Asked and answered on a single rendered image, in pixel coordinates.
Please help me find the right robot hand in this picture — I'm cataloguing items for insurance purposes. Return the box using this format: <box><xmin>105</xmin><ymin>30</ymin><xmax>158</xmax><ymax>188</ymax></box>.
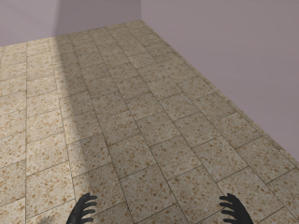
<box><xmin>219</xmin><ymin>193</ymin><xmax>254</xmax><ymax>224</ymax></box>

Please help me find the left robot hand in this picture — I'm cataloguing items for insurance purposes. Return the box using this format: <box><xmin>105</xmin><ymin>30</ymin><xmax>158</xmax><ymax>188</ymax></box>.
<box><xmin>65</xmin><ymin>192</ymin><xmax>97</xmax><ymax>224</ymax></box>

